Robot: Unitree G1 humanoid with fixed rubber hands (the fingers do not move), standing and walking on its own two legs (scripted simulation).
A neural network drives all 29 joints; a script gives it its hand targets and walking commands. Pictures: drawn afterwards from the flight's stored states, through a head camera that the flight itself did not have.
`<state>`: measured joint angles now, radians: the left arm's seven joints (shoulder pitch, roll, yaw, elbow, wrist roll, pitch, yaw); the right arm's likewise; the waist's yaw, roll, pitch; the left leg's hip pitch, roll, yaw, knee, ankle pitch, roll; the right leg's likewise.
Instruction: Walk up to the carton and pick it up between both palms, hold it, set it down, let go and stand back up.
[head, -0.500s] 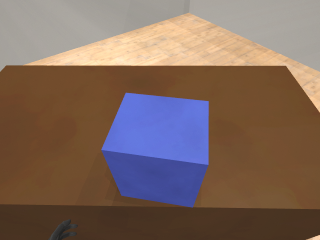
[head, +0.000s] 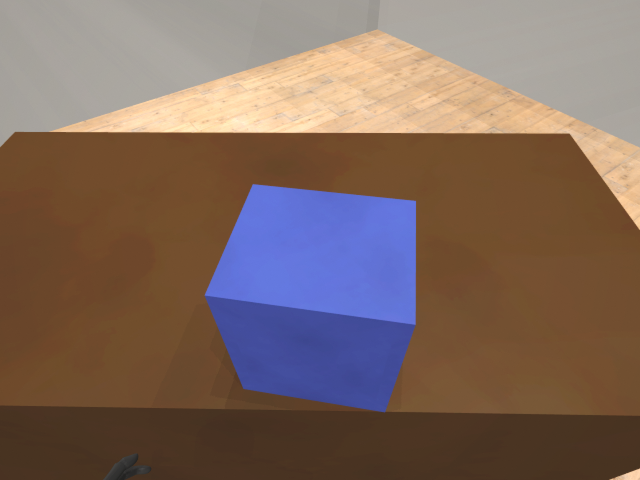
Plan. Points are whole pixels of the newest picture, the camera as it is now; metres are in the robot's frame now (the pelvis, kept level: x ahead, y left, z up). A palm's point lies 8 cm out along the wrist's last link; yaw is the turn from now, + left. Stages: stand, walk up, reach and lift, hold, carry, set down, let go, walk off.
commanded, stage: stand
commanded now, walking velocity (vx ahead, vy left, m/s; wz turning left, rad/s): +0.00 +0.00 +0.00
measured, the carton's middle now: (321, 303) +0.37 +0.03 +0.00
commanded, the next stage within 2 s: none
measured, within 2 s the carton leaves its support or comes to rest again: neither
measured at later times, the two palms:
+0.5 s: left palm out of the picture +0.08 +0.30 -0.11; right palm out of the picture +0.04 -0.30 -0.11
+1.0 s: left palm out of the picture +0.09 +0.30 -0.11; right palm out of the picture +0.04 -0.30 -0.11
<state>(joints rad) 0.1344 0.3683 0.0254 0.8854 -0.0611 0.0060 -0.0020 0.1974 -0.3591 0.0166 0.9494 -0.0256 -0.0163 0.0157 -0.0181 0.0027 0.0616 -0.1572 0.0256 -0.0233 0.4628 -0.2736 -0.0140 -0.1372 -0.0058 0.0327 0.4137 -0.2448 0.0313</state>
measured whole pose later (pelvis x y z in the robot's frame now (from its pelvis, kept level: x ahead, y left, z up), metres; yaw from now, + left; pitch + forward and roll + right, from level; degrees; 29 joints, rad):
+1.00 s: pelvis -0.02 +0.00 +0.00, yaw +0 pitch -3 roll -1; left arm 0.12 0.36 0.03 0.98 -0.06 0.00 0.00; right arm 0.18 -0.36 0.02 1.02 -0.03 -0.01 0.02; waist -0.02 0.00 0.06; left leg -0.16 0.03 -0.02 0.46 -0.25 -0.01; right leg -0.14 -0.01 0.03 0.41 -0.22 0.03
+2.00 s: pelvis -0.02 +0.00 +0.00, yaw +0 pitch -3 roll -1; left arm 0.12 0.37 0.03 1.01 -0.06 0.00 0.00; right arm 0.18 -0.36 0.02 1.04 -0.03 -0.02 0.02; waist -0.02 0.00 0.06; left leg -0.16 0.03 -0.02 0.46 -0.25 -0.01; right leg -0.14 -0.01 0.03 0.41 -0.22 0.03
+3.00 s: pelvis -0.02 +0.00 +0.00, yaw +0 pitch -3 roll -1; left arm 0.12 0.36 0.03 1.03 -0.06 0.00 0.00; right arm 0.16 -0.36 0.02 1.06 -0.03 -0.02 0.02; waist -0.02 -0.01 0.06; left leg -0.15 0.03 -0.02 0.45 -0.25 -0.01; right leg -0.14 -0.01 0.03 0.41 -0.22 0.03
